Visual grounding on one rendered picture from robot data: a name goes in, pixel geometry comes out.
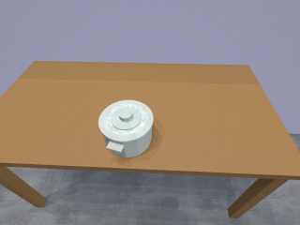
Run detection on knob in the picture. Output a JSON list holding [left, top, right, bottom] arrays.
[[119, 109, 132, 122]]

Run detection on lid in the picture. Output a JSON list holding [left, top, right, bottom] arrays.
[[98, 99, 154, 143]]

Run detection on table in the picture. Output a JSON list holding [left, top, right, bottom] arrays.
[[0, 61, 300, 218]]

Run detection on pot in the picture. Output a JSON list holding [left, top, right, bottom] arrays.
[[103, 128, 152, 158]]

